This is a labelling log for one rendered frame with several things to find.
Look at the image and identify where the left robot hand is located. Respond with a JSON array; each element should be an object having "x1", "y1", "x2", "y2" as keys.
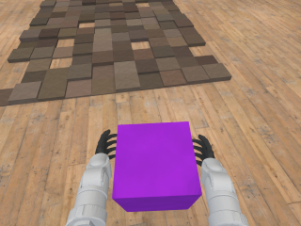
[{"x1": 95, "y1": 129, "x2": 118, "y2": 159}]

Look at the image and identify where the right robot hand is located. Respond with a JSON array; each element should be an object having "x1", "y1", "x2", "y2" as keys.
[{"x1": 192, "y1": 135, "x2": 215, "y2": 166}]

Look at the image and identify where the robot right forearm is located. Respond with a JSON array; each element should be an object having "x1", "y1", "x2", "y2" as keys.
[{"x1": 200, "y1": 157, "x2": 249, "y2": 226}]

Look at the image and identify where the carton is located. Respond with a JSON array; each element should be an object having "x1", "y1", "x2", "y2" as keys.
[{"x1": 112, "y1": 121, "x2": 202, "y2": 212}]

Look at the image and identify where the robot left forearm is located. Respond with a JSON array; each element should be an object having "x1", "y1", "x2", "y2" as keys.
[{"x1": 65, "y1": 153, "x2": 112, "y2": 226}]

